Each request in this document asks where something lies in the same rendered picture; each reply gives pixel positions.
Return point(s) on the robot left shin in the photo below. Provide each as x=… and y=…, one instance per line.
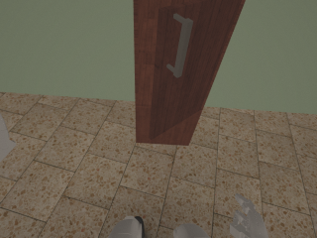
x=131, y=217

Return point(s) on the robot right hand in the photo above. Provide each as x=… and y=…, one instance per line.
x=252, y=225

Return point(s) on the robot left foot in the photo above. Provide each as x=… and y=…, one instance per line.
x=141, y=222

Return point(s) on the cupboard door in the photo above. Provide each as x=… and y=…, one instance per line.
x=176, y=99

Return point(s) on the robot left hand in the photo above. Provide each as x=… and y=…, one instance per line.
x=6, y=145

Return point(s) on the handle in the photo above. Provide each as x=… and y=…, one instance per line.
x=184, y=38

